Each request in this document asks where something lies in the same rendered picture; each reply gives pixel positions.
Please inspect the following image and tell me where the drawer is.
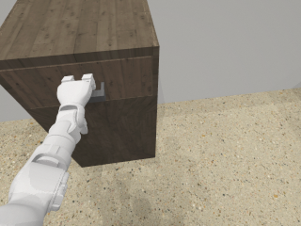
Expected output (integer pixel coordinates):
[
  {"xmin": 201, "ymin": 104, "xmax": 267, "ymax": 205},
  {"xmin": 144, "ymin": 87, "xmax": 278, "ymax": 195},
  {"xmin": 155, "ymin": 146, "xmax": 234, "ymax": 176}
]
[{"xmin": 0, "ymin": 56, "xmax": 151, "ymax": 108}]

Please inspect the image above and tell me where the robot left hand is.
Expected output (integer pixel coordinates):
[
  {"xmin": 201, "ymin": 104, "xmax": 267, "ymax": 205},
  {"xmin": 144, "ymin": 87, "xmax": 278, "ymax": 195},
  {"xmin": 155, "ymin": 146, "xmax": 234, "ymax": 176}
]
[{"xmin": 56, "ymin": 73, "xmax": 96, "ymax": 135}]

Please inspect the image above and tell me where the cabinet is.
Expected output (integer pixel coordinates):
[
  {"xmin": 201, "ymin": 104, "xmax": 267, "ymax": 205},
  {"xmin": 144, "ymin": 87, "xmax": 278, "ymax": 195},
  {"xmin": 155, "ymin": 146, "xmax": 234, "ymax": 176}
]
[{"xmin": 0, "ymin": 0, "xmax": 160, "ymax": 168}]

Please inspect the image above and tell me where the robot left upper arm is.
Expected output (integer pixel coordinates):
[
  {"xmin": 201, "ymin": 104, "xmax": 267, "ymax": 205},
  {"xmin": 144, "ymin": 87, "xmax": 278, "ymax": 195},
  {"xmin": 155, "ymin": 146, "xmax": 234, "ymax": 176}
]
[{"xmin": 0, "ymin": 162, "xmax": 70, "ymax": 226}]

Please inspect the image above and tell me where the robot left forearm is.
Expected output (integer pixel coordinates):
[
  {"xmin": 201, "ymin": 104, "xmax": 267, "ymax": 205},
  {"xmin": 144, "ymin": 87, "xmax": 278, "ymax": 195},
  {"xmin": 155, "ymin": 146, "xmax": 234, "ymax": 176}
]
[{"xmin": 8, "ymin": 102, "xmax": 85, "ymax": 202}]

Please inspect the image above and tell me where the handle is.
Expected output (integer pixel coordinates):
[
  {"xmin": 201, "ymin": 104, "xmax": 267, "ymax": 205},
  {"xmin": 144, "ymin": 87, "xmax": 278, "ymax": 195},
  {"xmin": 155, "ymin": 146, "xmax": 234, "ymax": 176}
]
[{"xmin": 87, "ymin": 82, "xmax": 106, "ymax": 104}]

